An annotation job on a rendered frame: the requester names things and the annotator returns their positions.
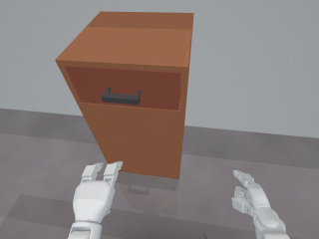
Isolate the left robot hand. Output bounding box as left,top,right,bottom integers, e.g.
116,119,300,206
73,161,123,223

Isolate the right robot hand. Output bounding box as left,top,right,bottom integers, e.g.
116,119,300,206
231,170,271,216

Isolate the handle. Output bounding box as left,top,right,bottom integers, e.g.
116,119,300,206
101,88,142,105

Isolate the cabinet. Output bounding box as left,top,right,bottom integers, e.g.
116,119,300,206
55,11,194,179

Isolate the right robot forearm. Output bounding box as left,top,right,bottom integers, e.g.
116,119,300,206
252,207,290,239

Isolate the left robot forearm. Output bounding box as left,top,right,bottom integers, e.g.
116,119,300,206
68,220,103,239

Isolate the drawer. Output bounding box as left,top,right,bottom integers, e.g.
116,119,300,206
65,65,182,111

